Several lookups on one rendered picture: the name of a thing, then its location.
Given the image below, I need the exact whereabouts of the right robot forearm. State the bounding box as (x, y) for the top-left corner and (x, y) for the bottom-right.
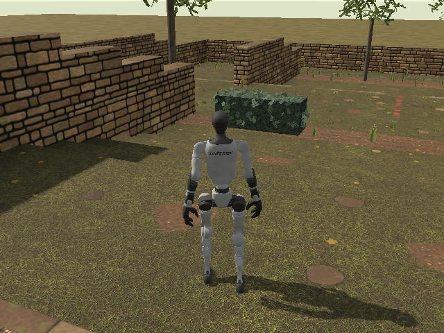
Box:
(246, 168), (261, 201)

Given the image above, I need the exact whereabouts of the robot head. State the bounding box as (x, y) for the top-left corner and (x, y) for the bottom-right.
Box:
(209, 110), (233, 145)

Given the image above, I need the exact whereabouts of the right robot hand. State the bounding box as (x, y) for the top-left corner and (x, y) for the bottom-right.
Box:
(246, 200), (262, 219)

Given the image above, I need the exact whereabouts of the right robot upper arm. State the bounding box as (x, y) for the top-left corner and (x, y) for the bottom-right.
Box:
(235, 140), (254, 178)

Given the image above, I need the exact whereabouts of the left robot forearm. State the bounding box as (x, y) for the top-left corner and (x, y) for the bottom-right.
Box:
(184, 171), (198, 207)

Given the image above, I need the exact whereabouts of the right robot foot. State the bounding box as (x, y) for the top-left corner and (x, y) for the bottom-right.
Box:
(234, 275), (245, 293)

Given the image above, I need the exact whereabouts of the left robot upper arm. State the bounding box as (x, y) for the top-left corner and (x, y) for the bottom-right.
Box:
(191, 141), (207, 181)

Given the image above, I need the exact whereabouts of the left robot hand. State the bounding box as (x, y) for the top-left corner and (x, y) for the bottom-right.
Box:
(182, 206), (198, 227)

